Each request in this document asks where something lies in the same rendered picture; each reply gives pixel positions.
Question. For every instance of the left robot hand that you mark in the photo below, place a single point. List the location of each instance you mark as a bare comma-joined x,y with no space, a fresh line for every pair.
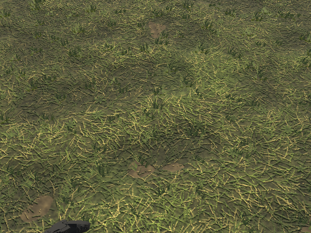
71,226

